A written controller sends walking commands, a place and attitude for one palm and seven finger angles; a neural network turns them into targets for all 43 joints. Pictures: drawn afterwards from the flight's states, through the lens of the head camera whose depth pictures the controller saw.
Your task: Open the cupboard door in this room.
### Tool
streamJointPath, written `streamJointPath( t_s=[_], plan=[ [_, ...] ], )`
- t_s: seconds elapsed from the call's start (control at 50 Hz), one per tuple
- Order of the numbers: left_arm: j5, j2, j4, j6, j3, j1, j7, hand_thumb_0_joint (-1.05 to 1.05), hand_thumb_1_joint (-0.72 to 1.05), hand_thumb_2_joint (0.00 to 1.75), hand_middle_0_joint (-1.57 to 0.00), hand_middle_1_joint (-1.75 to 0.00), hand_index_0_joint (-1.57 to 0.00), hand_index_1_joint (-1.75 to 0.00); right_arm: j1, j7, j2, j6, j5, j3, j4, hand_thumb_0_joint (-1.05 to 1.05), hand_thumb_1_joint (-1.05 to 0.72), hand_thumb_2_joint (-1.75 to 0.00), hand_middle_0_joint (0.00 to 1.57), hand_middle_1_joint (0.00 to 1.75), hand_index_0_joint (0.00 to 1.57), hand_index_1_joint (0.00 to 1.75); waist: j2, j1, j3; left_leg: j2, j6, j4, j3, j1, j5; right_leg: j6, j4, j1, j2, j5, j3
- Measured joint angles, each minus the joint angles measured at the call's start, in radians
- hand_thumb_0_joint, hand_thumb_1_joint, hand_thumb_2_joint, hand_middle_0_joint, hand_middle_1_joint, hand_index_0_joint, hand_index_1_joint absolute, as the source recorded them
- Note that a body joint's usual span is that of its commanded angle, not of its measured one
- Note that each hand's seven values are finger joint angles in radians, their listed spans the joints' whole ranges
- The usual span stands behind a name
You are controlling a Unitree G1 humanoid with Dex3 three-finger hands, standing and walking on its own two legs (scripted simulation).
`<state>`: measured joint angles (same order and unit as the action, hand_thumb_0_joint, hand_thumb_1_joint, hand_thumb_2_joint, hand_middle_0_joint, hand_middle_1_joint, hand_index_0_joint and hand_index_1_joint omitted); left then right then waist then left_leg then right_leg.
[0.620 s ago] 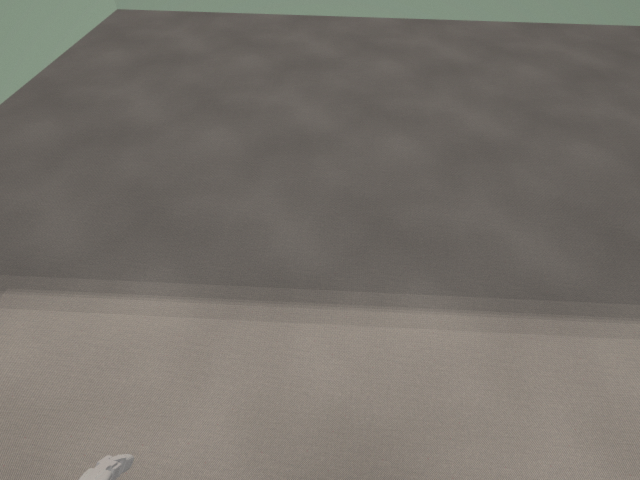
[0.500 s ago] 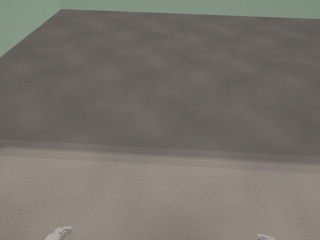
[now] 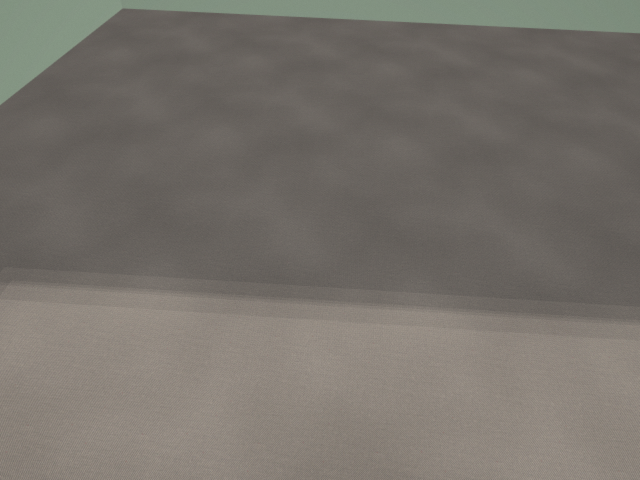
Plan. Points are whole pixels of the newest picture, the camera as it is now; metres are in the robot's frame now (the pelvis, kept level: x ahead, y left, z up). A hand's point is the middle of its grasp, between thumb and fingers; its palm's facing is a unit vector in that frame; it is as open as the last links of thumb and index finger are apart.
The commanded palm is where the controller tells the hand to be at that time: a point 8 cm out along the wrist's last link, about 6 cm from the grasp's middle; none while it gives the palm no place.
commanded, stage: stand and wait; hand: left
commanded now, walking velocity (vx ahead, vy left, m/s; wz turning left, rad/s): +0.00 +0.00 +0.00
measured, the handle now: out of the picture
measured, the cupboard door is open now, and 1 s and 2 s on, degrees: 0 0 0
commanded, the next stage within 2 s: turn or walk to find it in 0.28 s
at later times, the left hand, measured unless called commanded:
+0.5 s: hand out of the picture +0.06 +0.24 -0.16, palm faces +0.01 -0.95 -0.32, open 7.3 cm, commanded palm none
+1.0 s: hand out of the picture +0.02 +0.20 -0.16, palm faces +0.22 -0.92 -0.31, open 7.3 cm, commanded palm none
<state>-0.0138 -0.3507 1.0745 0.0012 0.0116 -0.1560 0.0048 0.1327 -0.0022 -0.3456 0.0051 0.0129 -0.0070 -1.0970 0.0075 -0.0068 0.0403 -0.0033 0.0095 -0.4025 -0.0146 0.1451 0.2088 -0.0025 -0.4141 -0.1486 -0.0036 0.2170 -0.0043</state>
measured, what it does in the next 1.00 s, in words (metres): steps on the spot: right foot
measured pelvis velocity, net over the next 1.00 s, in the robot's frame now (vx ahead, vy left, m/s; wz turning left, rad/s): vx -0.03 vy -0.03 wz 0.24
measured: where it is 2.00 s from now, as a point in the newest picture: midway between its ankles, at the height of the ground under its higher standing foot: outside the picture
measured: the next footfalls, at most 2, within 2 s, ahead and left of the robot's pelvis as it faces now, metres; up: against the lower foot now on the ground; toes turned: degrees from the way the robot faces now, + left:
right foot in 0.98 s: +0.01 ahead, -0.13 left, +0.00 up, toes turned +14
left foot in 1.46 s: -0.08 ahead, +0.09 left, +0.00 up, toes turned +33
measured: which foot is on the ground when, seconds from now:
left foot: down 0.00-0.98, up 1.00-1.00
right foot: down 0.00-0.66, up 0.68-0.96, down 0.98-1.00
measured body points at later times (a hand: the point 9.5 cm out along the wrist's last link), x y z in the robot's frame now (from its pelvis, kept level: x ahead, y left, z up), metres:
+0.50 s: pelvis -0.01 +0.00 +0.00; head +0.01 +0.00 +0.45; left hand +0.06 +0.29 -0.14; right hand +0.07 -0.28 -0.14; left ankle +0.01 +0.13 -0.74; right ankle +0.01 -0.12 -0.74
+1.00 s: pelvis -0.03 -0.03 -0.01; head +0.01 -0.05 +0.43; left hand +0.00 +0.25 -0.14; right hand +0.06 -0.27 -0.18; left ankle +0.01 +0.13 -0.74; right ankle -0.03 -0.14 -0.75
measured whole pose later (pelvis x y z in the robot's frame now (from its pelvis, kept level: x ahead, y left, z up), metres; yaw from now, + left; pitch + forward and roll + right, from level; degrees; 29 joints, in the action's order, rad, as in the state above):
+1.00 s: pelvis -0.03 -0.03 -0.01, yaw +14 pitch +1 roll +1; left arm -0.01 -0.22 0.91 0.02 -0.03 -0.16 -0.03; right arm 0.24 0.00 -0.23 -0.06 0.02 -0.07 -0.97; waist -0.05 0.02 0.06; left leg 0.09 0.04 -0.57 -0.22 0.40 0.22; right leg 0.00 -0.57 -0.24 0.01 0.33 0.00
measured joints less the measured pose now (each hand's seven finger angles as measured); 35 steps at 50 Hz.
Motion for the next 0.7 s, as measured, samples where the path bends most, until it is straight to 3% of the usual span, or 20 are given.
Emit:
streamJointPath(
  t_s=[0.42,0.66,0.7],
  plan=[
    [-0.003,0.009,-0.004,0.005,-0.005,0.018,-0.005,0.01,0.91,0.89,-0.2,-0.3,-0.21,-0.3,0.011,-0.005,0.008,-0.003,0.001,-0.001,-0.005,0.01,-0.9,-0.9,0.2,0.3,0.2,0.3,-0.003,0.009,0.0,0.01,-0.001,-0.012,-0.017,0.045,-0.013,0.004,-0.013,-0.037,-0.01,-0.004,-0.017],
    [-0.008,0.091,-0.084,0.044,-0.009,-0.024,-0.023,0.01,0.91,0.89,-0.2,-0.3,-0.21,-0.3,0.051,-0.012,0.106,-0.045,0.004,-0.011,0.072,0.0,-0.9,-0.9,0.2,0.3,0.2,0.3,0.019,0.008,0.017,0.053,-0.021,-0.21,-0.062,0.173,0.071,0.021,-0.191,-0.133,-0.052,0.092,-0.063],
    [-0.007,0.093,-0.09,0.054,-0.014,-0.024,-0.025,0.01,0.91,0.89,-0.2,-0.3,-0.21,-0.3,0.061,-0.013,0.129,-0.04,0.008,-0.011,0.089,0.0,-0.9,-0.9,0.2,0.3,0.2,0.3,0.032,0.011,0.023,0.065,-0.028,-0.214,-0.067,0.185,0.069,0.026,-0.276,-0.169,-0.052,0.168,-0.049]
  ],
)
